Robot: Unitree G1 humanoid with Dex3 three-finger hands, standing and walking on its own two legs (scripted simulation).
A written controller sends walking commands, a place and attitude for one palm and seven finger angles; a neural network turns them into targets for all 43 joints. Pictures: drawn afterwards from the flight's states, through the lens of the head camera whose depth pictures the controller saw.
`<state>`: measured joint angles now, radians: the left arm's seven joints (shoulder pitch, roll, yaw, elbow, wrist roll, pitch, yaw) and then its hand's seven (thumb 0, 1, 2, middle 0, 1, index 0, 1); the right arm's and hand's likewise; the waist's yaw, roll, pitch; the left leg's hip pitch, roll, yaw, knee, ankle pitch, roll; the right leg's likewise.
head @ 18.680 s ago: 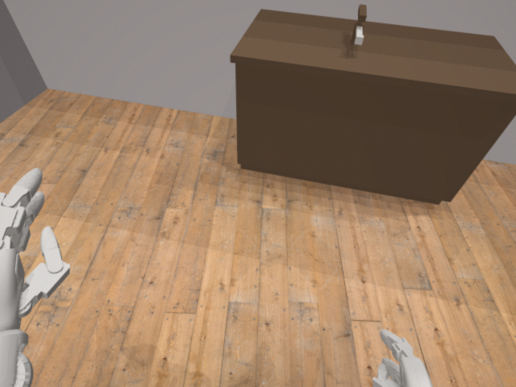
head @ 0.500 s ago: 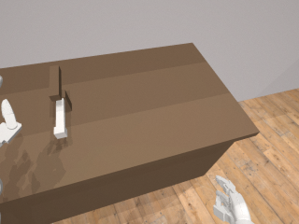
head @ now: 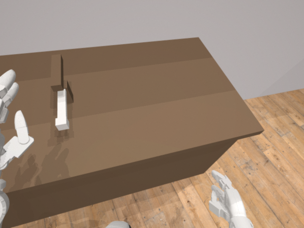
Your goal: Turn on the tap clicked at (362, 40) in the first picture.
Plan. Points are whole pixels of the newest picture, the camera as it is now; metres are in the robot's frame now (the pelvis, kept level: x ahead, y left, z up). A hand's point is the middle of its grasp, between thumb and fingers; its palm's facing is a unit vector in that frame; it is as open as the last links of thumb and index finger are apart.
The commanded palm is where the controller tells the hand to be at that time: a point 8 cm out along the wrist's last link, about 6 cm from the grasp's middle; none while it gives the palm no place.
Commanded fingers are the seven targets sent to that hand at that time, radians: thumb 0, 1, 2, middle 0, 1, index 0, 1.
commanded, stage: shuffle to correct the standing spot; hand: left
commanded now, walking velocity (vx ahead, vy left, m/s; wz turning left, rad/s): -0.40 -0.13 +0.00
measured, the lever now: (62, 123) +0.35 +0.30 +0.00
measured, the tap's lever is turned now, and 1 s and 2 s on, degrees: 0 0 0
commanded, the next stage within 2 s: come to a stop and stand still in 0.08 s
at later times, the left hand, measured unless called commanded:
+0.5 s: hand (30, 175) +0.17 +0.23 +0.16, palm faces +0.41 -0.82 -0.41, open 7.4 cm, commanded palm +0.11 +0.25 +0.18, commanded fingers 0.00 0.90 0.90 -0.20 -0.30 -0.20 -0.30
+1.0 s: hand (40, 159) +0.20 +0.23 +0.15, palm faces +0.35 -0.86 -0.38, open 7.4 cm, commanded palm +0.14 +0.26 +0.18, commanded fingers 0.00 0.90 0.90 -0.20 -0.30 -0.20 -0.30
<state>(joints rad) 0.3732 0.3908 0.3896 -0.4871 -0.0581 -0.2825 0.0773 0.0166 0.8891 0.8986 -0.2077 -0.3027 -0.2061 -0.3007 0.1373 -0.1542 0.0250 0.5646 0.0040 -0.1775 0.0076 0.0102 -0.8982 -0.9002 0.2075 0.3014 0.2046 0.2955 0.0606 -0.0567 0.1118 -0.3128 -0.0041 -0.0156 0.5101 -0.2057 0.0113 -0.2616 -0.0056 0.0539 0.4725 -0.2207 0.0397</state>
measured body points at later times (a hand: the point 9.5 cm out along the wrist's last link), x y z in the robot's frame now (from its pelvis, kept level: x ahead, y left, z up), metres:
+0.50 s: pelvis -0.05 -0.03 +0.00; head -0.01 -0.01 +0.45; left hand +0.14 +0.27 +0.18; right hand +0.11 -0.26 -0.09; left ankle -0.03 +0.07 -0.74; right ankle +0.02 -0.15 -0.74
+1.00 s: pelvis -0.02 -0.02 +0.00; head +0.01 +0.00 +0.45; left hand +0.17 +0.27 +0.17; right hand +0.15 -0.24 -0.08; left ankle -0.03 +0.07 -0.74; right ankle +0.02 -0.15 -0.74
